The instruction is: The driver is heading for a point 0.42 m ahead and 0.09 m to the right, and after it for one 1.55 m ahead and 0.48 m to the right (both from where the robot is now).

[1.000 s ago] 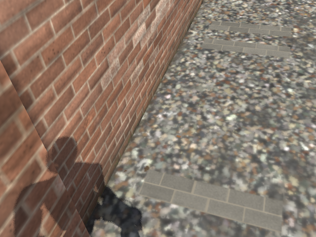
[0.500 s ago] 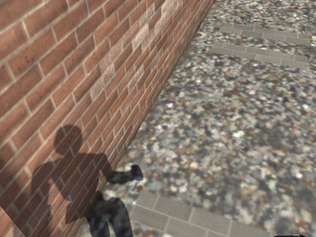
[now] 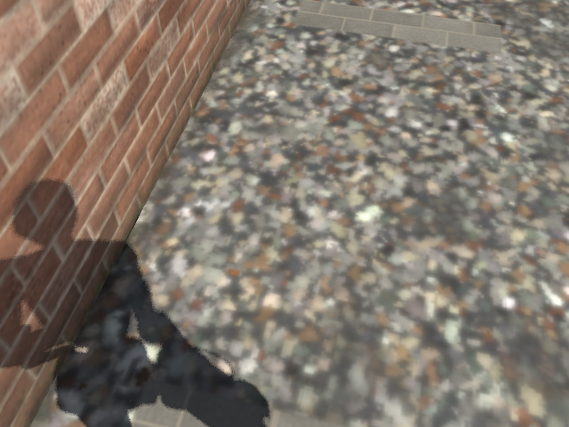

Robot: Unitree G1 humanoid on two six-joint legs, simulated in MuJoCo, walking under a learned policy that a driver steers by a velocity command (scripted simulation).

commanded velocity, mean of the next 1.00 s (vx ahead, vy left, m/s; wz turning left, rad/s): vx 0.19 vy -0.03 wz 0.00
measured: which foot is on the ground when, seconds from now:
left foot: up 0.00-0.34, down 0.36-1.00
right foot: down 0.00-0.38, up 0.40-0.64, down 0.66-1.00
